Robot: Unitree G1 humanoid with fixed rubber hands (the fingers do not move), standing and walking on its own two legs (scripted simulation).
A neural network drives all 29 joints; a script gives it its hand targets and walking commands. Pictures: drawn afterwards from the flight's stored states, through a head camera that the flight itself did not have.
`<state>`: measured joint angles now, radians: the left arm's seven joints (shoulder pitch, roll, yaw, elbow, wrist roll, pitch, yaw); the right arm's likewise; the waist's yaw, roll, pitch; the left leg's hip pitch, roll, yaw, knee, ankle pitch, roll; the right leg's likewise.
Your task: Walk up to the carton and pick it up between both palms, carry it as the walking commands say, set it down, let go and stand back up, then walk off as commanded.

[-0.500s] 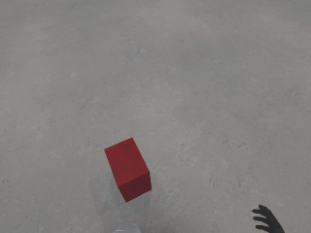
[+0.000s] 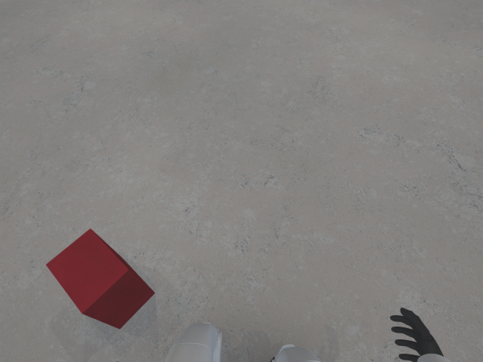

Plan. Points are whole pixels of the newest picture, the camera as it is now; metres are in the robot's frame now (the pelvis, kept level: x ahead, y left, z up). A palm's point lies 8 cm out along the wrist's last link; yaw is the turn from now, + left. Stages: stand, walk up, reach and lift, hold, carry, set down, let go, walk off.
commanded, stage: walk off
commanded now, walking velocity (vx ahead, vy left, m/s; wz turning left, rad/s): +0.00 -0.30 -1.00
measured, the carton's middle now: (105, 280) +0.38 +0.60 -0.62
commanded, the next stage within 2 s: none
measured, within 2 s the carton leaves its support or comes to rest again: neither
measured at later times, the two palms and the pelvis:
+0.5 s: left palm out of the picture +0.12 +0.04 -0.13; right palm out of the picture -0.01 -0.50 -0.12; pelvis -0.03 -0.21 -0.02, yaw -24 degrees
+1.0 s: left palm out of the picture +0.15 -0.22 -0.12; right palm out of the picture -0.25 -0.63 -0.10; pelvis -0.10 -0.37 +0.01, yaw -49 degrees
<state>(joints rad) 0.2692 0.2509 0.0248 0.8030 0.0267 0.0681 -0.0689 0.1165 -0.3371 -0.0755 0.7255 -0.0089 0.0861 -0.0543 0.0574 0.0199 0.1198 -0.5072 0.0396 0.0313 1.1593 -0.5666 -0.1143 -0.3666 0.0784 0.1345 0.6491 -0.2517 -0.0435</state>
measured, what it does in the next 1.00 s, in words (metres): steps to the right, turning right: left foot, then right foot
